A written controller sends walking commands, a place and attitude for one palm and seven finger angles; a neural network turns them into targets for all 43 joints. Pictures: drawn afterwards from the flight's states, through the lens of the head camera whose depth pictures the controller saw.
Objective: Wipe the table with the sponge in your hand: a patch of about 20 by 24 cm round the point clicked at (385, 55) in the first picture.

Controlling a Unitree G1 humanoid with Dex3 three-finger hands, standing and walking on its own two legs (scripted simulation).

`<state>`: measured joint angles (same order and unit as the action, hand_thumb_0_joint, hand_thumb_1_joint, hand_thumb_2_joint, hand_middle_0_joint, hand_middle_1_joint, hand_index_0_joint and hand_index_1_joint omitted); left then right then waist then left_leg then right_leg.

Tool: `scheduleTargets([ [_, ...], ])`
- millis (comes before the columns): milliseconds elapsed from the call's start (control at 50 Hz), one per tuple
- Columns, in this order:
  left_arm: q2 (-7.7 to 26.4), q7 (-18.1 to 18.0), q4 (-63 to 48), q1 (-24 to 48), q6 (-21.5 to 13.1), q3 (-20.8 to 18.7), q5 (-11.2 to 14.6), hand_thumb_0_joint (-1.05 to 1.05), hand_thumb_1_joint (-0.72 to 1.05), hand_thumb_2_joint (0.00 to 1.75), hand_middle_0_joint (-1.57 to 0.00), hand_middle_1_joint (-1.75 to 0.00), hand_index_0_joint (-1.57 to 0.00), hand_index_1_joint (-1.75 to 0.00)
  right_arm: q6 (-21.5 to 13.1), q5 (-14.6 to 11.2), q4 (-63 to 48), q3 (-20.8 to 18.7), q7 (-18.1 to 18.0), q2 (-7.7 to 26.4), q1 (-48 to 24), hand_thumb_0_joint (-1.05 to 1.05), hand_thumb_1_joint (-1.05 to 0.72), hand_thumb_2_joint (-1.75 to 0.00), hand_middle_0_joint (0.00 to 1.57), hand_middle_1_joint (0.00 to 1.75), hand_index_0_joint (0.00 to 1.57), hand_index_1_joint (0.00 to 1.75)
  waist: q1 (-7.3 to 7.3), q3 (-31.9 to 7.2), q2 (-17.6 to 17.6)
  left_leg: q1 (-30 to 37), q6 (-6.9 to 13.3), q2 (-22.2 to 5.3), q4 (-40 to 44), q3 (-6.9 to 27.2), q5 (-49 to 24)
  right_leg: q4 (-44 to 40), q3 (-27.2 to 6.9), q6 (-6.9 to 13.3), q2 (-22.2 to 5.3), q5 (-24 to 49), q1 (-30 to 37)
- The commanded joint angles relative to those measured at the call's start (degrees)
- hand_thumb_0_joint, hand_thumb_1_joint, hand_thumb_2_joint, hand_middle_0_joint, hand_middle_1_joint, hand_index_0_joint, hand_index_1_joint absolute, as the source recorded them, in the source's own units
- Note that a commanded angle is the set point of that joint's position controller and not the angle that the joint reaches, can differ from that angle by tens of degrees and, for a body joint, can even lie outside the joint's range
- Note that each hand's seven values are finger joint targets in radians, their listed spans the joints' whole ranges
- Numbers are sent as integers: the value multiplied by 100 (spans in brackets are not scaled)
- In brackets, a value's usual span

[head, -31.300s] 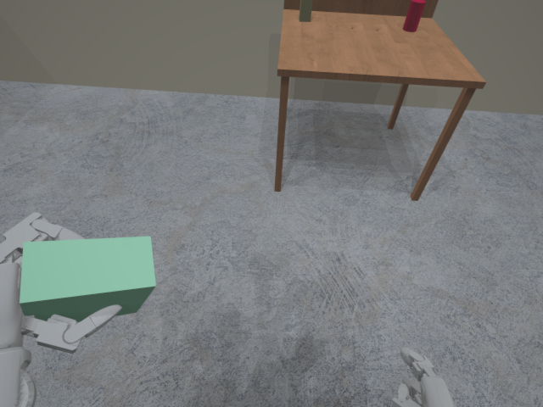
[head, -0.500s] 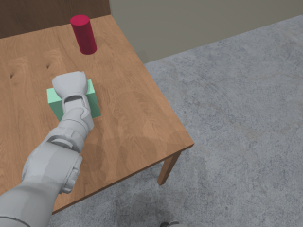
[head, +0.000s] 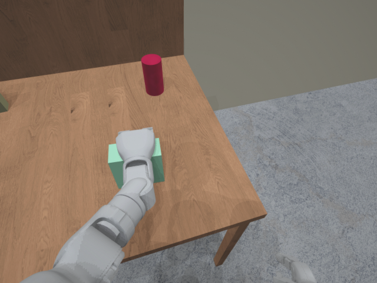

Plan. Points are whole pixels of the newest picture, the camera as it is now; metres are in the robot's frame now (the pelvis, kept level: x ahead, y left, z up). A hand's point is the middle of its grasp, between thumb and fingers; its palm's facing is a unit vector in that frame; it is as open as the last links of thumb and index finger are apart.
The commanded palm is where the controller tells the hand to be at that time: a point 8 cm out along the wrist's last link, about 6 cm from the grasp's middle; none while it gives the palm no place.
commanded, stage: wipe back along the third lane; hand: left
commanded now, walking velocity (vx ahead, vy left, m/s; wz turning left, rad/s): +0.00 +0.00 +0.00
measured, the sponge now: (139, 168) +0.39 +0.16 -0.04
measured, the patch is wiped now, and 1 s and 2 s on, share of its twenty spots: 0.95 0.95 0.95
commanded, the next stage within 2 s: slide back across to the middle lane in 1.54 s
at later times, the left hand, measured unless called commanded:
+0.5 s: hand (144, 177) +0.34 +0.13 +0.00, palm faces -0.06 +0.00 -1.00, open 9.9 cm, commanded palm +0.30 +0.11 +0.03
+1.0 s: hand (147, 190) +0.32 +0.12 +0.00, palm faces -0.06 -0.03 -1.00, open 9.9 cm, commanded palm +0.27 +0.11 +0.02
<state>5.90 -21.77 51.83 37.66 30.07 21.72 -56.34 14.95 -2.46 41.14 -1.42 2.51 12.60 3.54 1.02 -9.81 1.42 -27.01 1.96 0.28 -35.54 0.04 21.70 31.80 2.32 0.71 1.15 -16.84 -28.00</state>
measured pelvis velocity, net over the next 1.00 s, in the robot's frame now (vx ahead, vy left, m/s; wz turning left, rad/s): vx -0.03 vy -0.03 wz -0.01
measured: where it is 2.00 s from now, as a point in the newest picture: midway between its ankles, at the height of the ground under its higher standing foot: outside the picture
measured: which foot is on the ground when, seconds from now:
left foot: down 0.00-1.00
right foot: down 0.00-1.00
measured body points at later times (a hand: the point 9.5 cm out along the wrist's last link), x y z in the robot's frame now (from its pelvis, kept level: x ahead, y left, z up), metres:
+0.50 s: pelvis -0.03 -0.01 +0.00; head -0.02 -0.02 +0.45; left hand +0.34 +0.13 +0.06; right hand +0.11 -0.25 -0.12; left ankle -0.06 +0.09 -0.73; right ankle -0.03 -0.12 -0.73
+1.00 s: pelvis -0.03 -0.03 +0.00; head -0.03 -0.04 +0.45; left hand +0.31 +0.12 +0.05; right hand +0.16 -0.26 -0.10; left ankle -0.06 +0.09 -0.73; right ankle -0.03 -0.12 -0.73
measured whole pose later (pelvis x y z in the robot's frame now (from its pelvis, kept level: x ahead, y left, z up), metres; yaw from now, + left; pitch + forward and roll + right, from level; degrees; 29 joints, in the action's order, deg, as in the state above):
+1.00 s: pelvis -0.03 -0.03 +0.00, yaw -1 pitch +7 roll +0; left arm 5.2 -22.4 42.8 24.5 30.1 23.5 -56.9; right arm 14.5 -3.6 39.6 -0.8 1.4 13.1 2.8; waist 2.5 -8.5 1.7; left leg -21.3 0.0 -0.6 -32.7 -0.6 18.5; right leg 32.0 1.7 2.7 2.0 -15.1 -24.0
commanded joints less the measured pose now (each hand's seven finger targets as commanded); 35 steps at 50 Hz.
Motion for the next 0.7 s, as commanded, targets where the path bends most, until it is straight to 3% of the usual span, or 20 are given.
scheduleTargets([
  [0,-228,260,-450,789,-18,76,91,0,10,130,-120,-160,-120,-160,-72,-12,-563,-215,-70,812,-174,0,-90,-90,20,30,20,30,-236,-1443,-495,914,-88,-113,106,35,-3522,122,84,349,48,3359,1153],
  [80,-358,252,-634,570,3,147,94,0,10,130,-120,-160,-120,-160,-67,-35,-649,-220,-39,779,-291,0,-90,-90,20,30,20,30,-151,-1503,-504,899,-96,-112,135,82,-3498,144,99,383,49,3199,1180],
  [100,-272,223,-582,523,22,117,80,0,10,130,-120,-160,-120,-160,-53,-28,-634,-202,-44,797,-286,0,-90,-90,20,30,20,30,-141,-1425,-563,879,-101,-97,159,71,-3336,130,98,387,63,3113,1186],
  [140,-418,206,-580,587,60,276,56,0,10,130,-120,-160,-120,-160,-51,-44,-647,-191,-42,761,-341,0,-90,-90,20,30,20,30,-170,-1270,-416,845,-101,-82,219,59,-3018,77,110,399,67,2805,1069],
  [180,-290,185,-554,729,71,115,91,0,10,130,-120,-160,-120,-160,-68,-66,-651,-181,-64,772,-396,0,-90,-90,20,30,20,30,-161,-1198,-601,710,-95,-63,298,72,-2704,30,86,418,76,2627,1124],
  [240,-179,118,-427,546,50,31,69,0,10,130,-120,-160,-120,-160,-98,-60,-644,-159,-106,776,-391,0,-90,-90,20,30,20,30,-97,-1133,-550,627,-97,-17,394,33,-2264,-31,51,421,71,2278,1130],
  [280,-334,109,-455,537,5,89,123,0,10,130,-120,-160,-120,-160,-129,-81,-689,-175,-112,739,-442,0,-90,-90,20,30,20,30,-84,-1170,-662,602,-83,-24,424,42,-2179,-61,51,424,74,2158,1161],
  [340,-438,56,-410,516,-23,239,113,0,10,130,-120,-160,-120,-160,-172,-91,-681,-173,-106,737,-444,0,-90,-90,20,30,20,30,-108,-970,-539,608,-77,-9,482,10,-1849,-147,36,419,85,1752,997],
  [380,-423,36,-374,417,-49,140,172,0,10,130,-120,-160,-120,-160,-209,-109,-704,-176,-104,734,-482,0,-90,-90,20,30,20,30,-46,-960,-665,539,-78,-17,527,51,-1783,-170,32,436,95,1643,1028],
  [440,-418,-17,-294,463,-55,187,188,0,10,130,-120,-160,-120,-160,-252,-118,-667,-171,-108,733,-460,0,-90,-90,20,30,20,30,-74,-790,-621,517,-73,8,576,10,-1430,-259,19,409,95,1229,914],
  [460,-485,-25,-281,470,-70,243,200,0,10,130,-120,-160,-120,-160,-273,-115,-655,-173,-113,729,-477,0,-90,-90,20,30,20,30,-96,-814,-639,530,-57,18,570,-25,-1434,-287,-21,400,83,1289,946],
  [480,-411,-29,-318,326,-85,94,236,0,10,130,-120,-160,-120,-160,-292,-128,-682,-188,-109,720,-499,0,-90,-90,20,30,20,30,-15,-908,-690,488,-59,16,585,4,-1489,-275,-36,418,85,1355,1058],
  [540,-400,-38,-447,-157,-94,141,237,0,10,130,-120,-160,-120,-160,-299,-109,-723,-185,-77,742,-517,0,-90,-90,20,30,20,30,49,-953,-788,482,-51,49,561,-69,-1529,-289,-101,398,52,1574,1243],
  [620,-365,-19,-634,-268,-32,182,255,0,10,130,-120,-160,-120,-160,-286,-144,-758,-174,-76,738,-613,0,-90,-90,20,30,20,30,26,-681,-786,482,-39,64,619,-82,-1363,-399,-154,383,44,1377,1202],
  [680,-533,43,-882,-404,10,341,269,0,10,130,-120,-160,-120,-160,-297,-174,-854,-169,-61,707,-769,0,-90,-90,20,30,20,30,76,-744,-787,546,-31,76,640,-74,-1429,-401,-158,398,52,1436,1267],
])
